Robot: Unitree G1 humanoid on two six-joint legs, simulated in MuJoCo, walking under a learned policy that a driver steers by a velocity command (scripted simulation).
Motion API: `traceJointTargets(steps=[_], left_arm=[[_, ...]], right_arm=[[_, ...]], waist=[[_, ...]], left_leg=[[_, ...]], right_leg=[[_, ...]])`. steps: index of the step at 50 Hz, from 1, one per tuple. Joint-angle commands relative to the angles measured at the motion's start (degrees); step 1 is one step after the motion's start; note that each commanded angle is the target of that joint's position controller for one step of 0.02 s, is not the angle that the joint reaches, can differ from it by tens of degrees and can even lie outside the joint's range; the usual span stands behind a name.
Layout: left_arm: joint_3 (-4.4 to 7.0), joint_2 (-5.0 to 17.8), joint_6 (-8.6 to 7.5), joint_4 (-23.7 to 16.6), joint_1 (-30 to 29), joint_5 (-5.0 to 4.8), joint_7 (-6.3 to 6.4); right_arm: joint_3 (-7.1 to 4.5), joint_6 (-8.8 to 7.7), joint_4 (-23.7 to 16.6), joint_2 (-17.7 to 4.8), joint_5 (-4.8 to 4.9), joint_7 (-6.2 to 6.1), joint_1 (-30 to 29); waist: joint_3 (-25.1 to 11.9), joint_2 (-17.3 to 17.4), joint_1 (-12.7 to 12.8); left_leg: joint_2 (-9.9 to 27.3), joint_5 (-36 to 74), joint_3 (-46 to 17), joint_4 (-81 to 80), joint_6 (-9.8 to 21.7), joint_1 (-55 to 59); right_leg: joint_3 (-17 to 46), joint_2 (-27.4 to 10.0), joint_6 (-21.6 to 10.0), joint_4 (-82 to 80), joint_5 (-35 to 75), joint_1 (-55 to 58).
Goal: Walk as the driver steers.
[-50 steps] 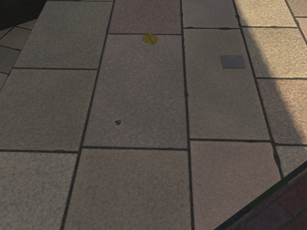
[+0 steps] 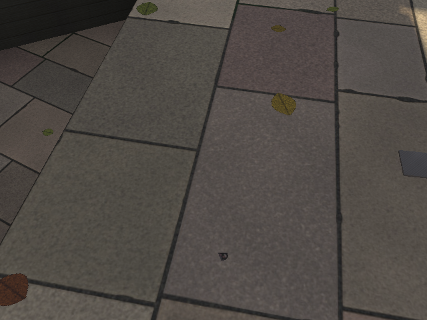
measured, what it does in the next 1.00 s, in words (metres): walks ahead, turning right: left foot, then right foot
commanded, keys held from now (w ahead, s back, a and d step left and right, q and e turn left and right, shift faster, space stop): w+e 0.52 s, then e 0.04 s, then no key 0.10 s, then q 0.20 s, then w+q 0.14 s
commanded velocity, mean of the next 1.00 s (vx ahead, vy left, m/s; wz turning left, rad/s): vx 0.38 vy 0.00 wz -0.33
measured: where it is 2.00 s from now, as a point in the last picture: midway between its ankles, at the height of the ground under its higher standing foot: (222, 178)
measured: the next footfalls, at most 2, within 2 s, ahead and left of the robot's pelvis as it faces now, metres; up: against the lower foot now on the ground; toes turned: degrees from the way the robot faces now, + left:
left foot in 0.30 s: +0.37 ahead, +0.15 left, +0.00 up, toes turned -15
right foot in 0.78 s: +0.51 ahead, -0.16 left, +0.00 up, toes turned -24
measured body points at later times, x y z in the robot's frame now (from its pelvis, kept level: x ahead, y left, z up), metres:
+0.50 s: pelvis +0.29 +0.07 +0.01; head +0.31 +0.07 +0.46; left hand +0.49 +0.30 -0.10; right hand +0.30 -0.23 -0.08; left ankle +0.33 +0.16 -0.73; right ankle +0.24 -0.07 -0.64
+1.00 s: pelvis +0.45 -0.02 +0.01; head +0.47 -0.03 +0.45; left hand +0.68 +0.17 -0.09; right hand +0.44 -0.32 -0.12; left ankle +0.48 +0.13 -0.67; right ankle +0.47 -0.14 -0.73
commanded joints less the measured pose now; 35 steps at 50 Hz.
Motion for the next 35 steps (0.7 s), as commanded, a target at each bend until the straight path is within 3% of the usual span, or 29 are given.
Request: traceJointTargets(steps=[1, 3, 5, 7, 9, 12, 14, 15, 16, 17, 18, 19, 20, 21, 23, 27, 31, 35], left_arm=[[1.74, 6.53, -0.52, -4.43, -0.71, 0.17, 1.10], [2.04, 7.82, -0.53, -3.94, -0.39, -0.18, 1.56], [2.53, 9.17, -0.24, -3.39, 0.35, -0.54, 2.06], [2.72, 9.63, 0.29, -2.42, 3.35, -0.87, 2.37], [2.85, 9.89, 0.82, -1.54, 5.66, -1.32, 2.52], [2.81, 9.18, 1.34, -1.37, 6.03, -1.27, 2.63], [2.14, 6.72, 1.54, -1.71, 5.86, -0.71, 2.39], [0.68, 2.51, 1.31, -2.61, 6.56, 0.03, 1.97], [-0.57, -1.23, 0.60, -4.42, 13.99, -1.10, 1.81], [0.26, 4.24, 0.61, -3.82, 13.99, -2.24, 2.02], [1.35, 7.90, 1.00, -3.99, 8.46, -2.04, 2.19], [1.59, 8.17, 1.35, -4.65, 4.72, -1.21, 2.35], [1.71, 7.57, 1.43, -5.30, 2.72, -0.59, 2.29], [1.83, 6.67, 1.64, -5.62, 2.52, -0.80, 1.96], [1.56, 4.61, 2.34, -5.64, 2.74, -1.10, 1.63], [1.04, 2.60, 2.96, -7.29, -1.49, -0.44, 1.36], [0.03, 0.21, 1.95, -8.21, -6.57, 0.22, 0.12], [0.16, 0.76, 1.26, -9.45, -10.04, 0.30, -1.09]], right_arm=[[-2.21, -0.87, -5.26, -7.50, -0.84, -0.11, 0.43], [-1.44, -0.10, -6.06, -5.71, -1.38, -0.34, -1.33], [-0.59, -0.14, -7.30, -3.76, -1.54, -0.32, -6.21], [-0.51, -0.48, -8.07, -3.51, -0.91, -0.10, -11.10], [-1.08, -0.78, -8.61, -4.81, 0.12, 0.13, -13.05], [-2.59, -1.19, -8.44, -7.47, 0.72, 0.26, -11.59], [-3.96, -1.49, -6.96, -8.90, 0.49, 0.01, -4.72], [-4.87, -1.64, -6.63, -11.71, -0.49, -0.41, 2.44], [-6.07, -0.75, -5.24, -16.75, -1.57, -0.33, 6.88], [-5.73, -0.41, -4.80, -13.29, -0.55, 0.20, 7.29], [-4.77, -0.26, -5.41, -9.52, -0.23, 0.04, 4.74], [-4.21, -0.02, -5.38, -8.03, -0.55, -0.04, 2.08], [-3.75, 0.11, -4.96, -6.59, -0.84, -0.06, 0.31], [-3.48, 0.01, -4.48, -5.73, -1.12, -0.22, -0.61], [-3.54, -0.51, -3.30, -5.08, -0.76, -0.25, -0.77], [-4.49, -0.72, -0.83, -7.22, -0.54, -0.27, -0.36], [-4.78, 0.69, 1.24, -9.00, -0.02, -1.00, -1.22], [-4.89, 1.52, 4.29, -10.40, 1.63, -0.80, 1.71]], waist=[[-3.74, -1.94, -1.89], [-1.94, -2.42, -1.92], [-1.30, -3.16, -0.14], [-2.09, -3.74, 2.60], [-3.00, -4.81, 3.41], [-3.83, -6.58, 1.76], [-6.15, -6.77, -2.27], [-12.73, -1.00, -5.33], [-19.80, 17.40, -2.46], [-17.86, 16.14, -3.31], [-10.80, 9.29, -4.85], [-6.79, 5.16, -4.50], [-4.01, 4.43, -3.74], [-2.63, 5.88, -2.64], [-2.07, 6.82, -2.01], [-0.08, 4.02, -1.95], [-0.55, 3.41, -2.91], [-2.44, 3.77, -3.07]], left_leg=[[4.70, 1.83, -2.15, -5.12, -2.03, -11.70], [4.57, 4.20, 0.25, -12.78, -3.97, -9.77], [3.25, 13.72, 1.43, -22.77, -4.75, -5.75], [0.74, 23.14, 1.70, -31.46, -5.22, -1.65], [-0.31, 25.43, 0.16, -36.00, -5.13, 0.30], [0.21, 20.41, -1.98, -39.46, -2.97, 2.49], [0.98, 16.37, -1.04, -42.09, 0.12, 12.41], [9.69, 10.89, -9.20, -42.76, 3.81, 24.25], [22.66, -1.96, -35.18, -48.91, 12.71, 40.47], [24.52, -17.27, -45.70, -52.87, 13.90, 39.36], [21.68, -16.84, -36.92, -53.71, 11.53, 33.66], [18.97, -7.50, -27.61, -53.42, 9.84, 27.68], [16.31, 0.62, -20.96, -54.15, 9.36, 23.07], [14.54, 5.64, -15.97, -55.46, 8.81, 19.92], [13.15, 10.87, -9.90, -57.77, 9.16, 17.79], [14.57, 23.62, -2.72, -59.58, 10.92, 19.02], [11.63, 40.86, 7.18, -56.93, 9.40, 17.05], [13.05, 44.45, 6.30, -52.96, 8.87, 20.80]], right_leg=[[21.82, -16.52, -13.00, -13.30, 8.93, 8.95], [17.40, -14.74, -12.35, -13.92, 12.22, 2.02], [13.55, -11.39, -9.79, -13.26, 9.32, -2.50], [13.45, -10.23, -7.54, -11.91, 5.11, -3.08], [16.37, -11.39, -6.18, -9.71, 0.68, -0.25], [22.00, -13.97, -3.88, -3.62, -3.57, 5.55], [21.52, -11.77, -1.24, 4.34, -2.90, 4.57], [17.23, -8.14, 0.90, 19.36, -8.69, -0.06], [8.92, -0.80, 4.48, 38.87, -26.99, -17.68], [9.29, -5.24, 5.35, 48.35, -25.02, -26.26], [9.04, -7.33, 5.74, 51.17, -19.28, -27.99], [7.30, -9.13, 6.09, 50.41, -14.92, -26.57], [7.28, -10.56, 6.28, 47.78, -12.02, -25.19], [7.07, -11.96, 6.34, 45.76, -10.16, -22.91], [5.50, -12.62, 6.55, 43.35, -8.56, -20.85], [5.33, -13.13, 7.55, 34.58, -3.67, -24.12], [0.50, -10.98, 7.42, 18.26, 6.80, -15.52], [-0.24, -8.71, 4.64, 8.84, 6.97, -8.75]])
